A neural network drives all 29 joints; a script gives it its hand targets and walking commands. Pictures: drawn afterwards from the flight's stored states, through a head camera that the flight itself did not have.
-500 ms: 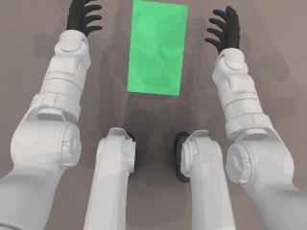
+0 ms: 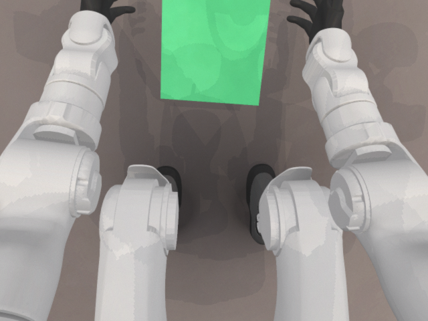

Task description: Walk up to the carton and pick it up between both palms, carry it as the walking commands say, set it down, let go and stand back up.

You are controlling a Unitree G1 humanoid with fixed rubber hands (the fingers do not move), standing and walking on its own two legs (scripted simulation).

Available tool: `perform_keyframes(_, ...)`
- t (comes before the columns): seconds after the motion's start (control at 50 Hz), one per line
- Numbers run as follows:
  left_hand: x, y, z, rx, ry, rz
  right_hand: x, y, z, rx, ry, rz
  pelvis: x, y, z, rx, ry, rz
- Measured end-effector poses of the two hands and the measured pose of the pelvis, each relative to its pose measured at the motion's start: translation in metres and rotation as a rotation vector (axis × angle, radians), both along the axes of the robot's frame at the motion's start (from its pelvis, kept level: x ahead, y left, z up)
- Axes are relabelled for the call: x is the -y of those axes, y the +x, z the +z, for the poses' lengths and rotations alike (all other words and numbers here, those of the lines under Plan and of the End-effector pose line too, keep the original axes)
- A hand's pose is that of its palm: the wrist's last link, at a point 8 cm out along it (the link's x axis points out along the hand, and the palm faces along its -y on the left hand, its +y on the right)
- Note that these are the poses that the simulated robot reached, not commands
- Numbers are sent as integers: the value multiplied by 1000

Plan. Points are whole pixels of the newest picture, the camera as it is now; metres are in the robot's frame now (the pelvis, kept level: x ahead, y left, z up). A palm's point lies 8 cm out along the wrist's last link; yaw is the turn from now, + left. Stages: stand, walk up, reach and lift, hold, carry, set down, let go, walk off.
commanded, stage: reach and lift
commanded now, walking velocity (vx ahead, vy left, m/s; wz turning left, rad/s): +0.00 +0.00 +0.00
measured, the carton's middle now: (213, 25) +0.54 +0.02 -0.30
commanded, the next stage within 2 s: none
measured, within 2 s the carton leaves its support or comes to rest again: leaves its support in 1.60 s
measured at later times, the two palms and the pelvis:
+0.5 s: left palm (109, 16) +0.52 +0.18 -0.22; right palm (319, 27) +0.52 -0.13 -0.20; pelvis +0.00 +0.00 -0.02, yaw +0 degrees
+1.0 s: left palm (126, 13) +0.52 +0.15 -0.21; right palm (303, 21) +0.53 -0.10 -0.20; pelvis +0.00 +0.00 -0.02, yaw +1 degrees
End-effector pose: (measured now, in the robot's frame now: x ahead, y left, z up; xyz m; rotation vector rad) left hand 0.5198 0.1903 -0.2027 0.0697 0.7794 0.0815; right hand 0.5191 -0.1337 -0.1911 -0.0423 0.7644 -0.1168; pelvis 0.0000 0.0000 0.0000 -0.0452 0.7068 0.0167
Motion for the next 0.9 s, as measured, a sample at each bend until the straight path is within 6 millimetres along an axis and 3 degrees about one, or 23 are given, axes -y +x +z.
perform_keyframes(0.16,5,1,-14,-10,-17,-10,2,1,-12,-31,-7,15,0,4,-11,30,-1,-5)
perform_keyframes(0.42,5,0,-15,0,-16,-25,1,5,-13,-18,-5,21,0,1,-18,57,3,-1)
perform_keyframes(0.76,34,1,-11,6,-46,-73,-27,7,-10,-17,22,54,1,-5,-15,68,8,1)
perform_keyframes(0.9,34,2,-10,-8,-35,-66,-27,7,-10,-23,18,46,1,-4,-15,72,11,1)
